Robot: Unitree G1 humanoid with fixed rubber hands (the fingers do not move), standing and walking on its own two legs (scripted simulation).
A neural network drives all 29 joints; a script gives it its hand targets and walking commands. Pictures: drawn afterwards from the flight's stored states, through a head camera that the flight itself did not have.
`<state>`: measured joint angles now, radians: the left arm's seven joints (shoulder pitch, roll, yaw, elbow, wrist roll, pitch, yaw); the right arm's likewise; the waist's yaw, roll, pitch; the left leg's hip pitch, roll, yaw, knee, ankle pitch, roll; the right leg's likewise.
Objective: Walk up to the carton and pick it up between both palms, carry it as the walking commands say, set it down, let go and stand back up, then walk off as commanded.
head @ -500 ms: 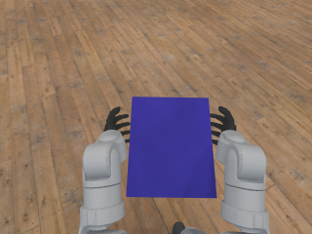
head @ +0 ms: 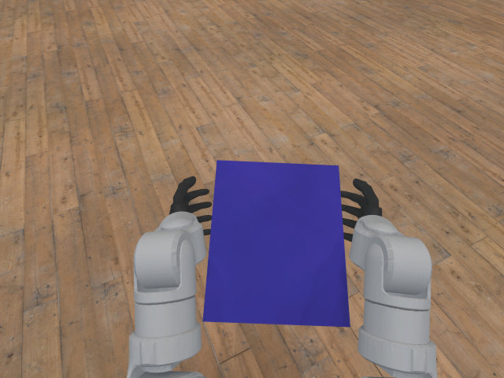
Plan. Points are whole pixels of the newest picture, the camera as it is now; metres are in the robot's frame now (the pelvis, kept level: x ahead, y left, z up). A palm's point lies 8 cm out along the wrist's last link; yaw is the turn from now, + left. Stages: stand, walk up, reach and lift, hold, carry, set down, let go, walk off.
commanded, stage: carry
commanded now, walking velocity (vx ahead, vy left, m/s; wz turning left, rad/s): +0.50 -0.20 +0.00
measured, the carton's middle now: (270, 250) +0.33 +0.00 +0.01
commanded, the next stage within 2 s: none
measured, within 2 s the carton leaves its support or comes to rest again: neither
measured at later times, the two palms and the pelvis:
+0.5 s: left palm (236, 121) +0.57 +0.06 +0.11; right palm (366, 125) +0.56 -0.20 +0.10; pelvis +0.26 -0.06 +0.02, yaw +0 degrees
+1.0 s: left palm (244, 71) +0.78 +0.06 +0.10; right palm (348, 74) +0.78 -0.20 +0.10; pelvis +0.47 -0.07 +0.01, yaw -1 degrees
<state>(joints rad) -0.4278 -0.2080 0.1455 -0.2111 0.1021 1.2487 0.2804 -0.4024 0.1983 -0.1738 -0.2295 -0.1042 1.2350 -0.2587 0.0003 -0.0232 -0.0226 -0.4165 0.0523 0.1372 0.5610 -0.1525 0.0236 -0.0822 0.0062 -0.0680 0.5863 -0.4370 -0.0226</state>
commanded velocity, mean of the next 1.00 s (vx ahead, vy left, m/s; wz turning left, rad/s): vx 0.27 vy -0.11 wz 0.00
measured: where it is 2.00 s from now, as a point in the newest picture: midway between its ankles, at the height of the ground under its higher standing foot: (273, 306)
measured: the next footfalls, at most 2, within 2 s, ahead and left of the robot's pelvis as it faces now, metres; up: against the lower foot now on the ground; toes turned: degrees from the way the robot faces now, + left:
right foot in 0.34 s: +0.33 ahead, -0.17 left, +0.00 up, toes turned -4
left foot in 0.68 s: +0.55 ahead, +0.04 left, +0.00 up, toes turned +1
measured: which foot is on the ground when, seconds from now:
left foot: down 0.00-0.36, up 0.38-0.66, down 0.68-1.00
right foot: down 0.00-0.00, up 0.02-0.32, down 0.34-0.72, up 0.74-0.88, down 0.90-1.00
